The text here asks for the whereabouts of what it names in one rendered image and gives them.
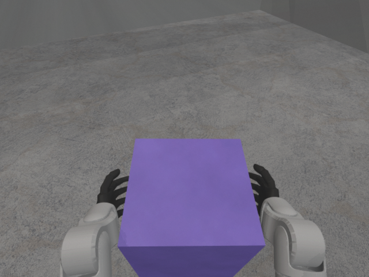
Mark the right robot hand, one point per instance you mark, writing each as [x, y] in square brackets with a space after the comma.
[267, 186]

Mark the carton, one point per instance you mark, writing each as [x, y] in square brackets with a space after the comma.
[189, 209]

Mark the right robot forearm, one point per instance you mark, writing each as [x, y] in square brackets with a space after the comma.
[299, 245]

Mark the left robot hand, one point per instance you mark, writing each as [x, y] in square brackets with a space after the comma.
[108, 194]

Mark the left robot forearm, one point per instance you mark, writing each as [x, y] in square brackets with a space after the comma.
[86, 249]

